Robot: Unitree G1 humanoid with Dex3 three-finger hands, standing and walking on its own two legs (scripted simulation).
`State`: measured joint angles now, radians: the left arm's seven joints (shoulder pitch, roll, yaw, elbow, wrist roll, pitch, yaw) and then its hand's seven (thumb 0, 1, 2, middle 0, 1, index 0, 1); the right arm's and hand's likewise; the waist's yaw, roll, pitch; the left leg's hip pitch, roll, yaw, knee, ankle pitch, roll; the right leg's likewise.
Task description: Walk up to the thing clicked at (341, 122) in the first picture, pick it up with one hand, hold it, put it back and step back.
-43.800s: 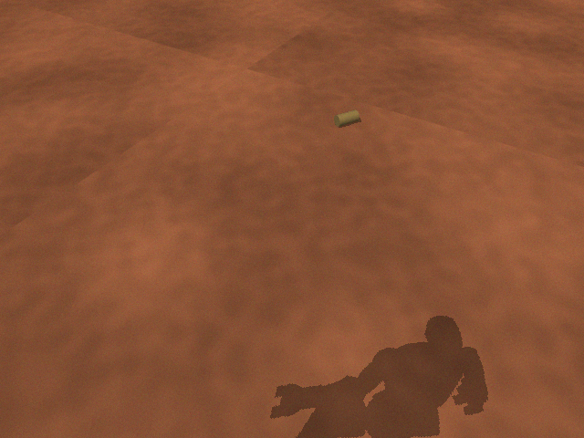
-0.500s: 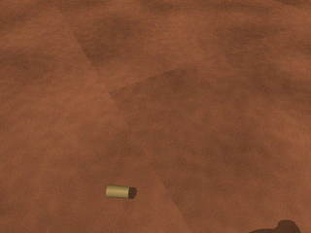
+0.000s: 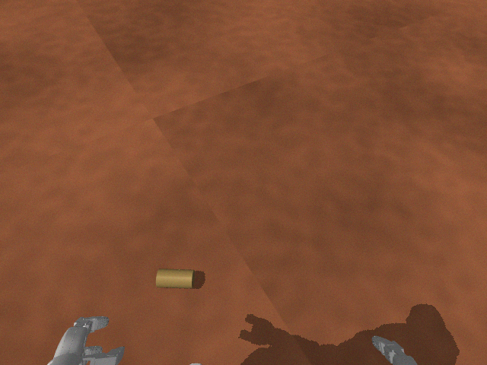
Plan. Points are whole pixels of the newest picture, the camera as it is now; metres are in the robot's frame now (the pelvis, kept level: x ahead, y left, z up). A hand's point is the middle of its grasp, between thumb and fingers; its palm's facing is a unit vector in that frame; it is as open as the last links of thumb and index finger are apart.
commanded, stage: rise first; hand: left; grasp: from above
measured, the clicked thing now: (175, 278) +0.49 +0.25 -0.72
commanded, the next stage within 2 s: none
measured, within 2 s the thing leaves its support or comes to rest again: neither
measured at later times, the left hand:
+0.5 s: hand out of the picture +0.14 +0.26 -0.19, palm faces -0.11 -0.90 -0.41, open 14.1 cm
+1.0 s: hand out of the picture +0.15 +0.28 -0.26, palm faces -0.28 -0.80 -0.54, open 14.2 cm
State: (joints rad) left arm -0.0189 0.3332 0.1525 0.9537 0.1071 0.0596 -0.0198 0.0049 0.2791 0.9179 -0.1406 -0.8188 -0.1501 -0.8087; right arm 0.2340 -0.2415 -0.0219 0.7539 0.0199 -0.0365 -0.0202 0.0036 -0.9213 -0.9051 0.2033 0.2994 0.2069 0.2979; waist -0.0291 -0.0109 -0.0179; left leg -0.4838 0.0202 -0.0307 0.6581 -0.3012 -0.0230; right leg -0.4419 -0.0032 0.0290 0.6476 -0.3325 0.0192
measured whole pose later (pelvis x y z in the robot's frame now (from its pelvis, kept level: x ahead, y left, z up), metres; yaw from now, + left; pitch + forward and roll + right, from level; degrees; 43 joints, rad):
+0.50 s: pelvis +0.01 +0.01 -0.06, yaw +0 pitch +16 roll -2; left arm 0.27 0.32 0.13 0.41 0.18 0.30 -0.02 0.00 -0.53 1.00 -0.08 -1.05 -0.07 -1.06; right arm 0.21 -0.23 -0.02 0.54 0.00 -0.13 -0.05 0.01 -0.89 -0.90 0.20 0.30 0.21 0.30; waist -0.04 0.00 -0.13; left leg -0.87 0.02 -0.06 1.10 -0.51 -0.01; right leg -0.80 0.01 0.01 1.05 -0.53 0.03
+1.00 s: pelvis -0.02 +0.01 -0.12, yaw +0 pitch +23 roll -3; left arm 0.18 0.39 0.11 0.47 0.34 0.18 0.01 0.00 -0.56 0.97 -0.13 -0.99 -0.11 -1.01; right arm 0.19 -0.25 -0.01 0.53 -0.01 -0.20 -0.03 0.01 -0.92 -0.91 0.21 0.30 0.21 0.30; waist -0.05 0.01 -0.17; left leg -1.21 0.01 -0.07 1.38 -0.58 -0.01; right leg -1.14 0.01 0.01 1.34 -0.61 0.04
